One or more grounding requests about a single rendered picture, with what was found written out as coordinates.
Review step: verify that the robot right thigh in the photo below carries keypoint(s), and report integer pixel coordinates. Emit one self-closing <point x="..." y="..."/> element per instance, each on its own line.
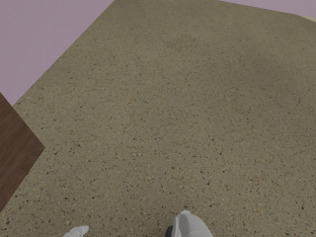
<point x="189" y="225"/>

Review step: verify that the robot left hand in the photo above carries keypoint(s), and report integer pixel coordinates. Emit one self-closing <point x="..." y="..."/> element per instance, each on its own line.
<point x="77" y="231"/>

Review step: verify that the cabinet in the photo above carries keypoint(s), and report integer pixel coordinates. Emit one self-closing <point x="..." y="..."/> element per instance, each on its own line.
<point x="19" y="150"/>

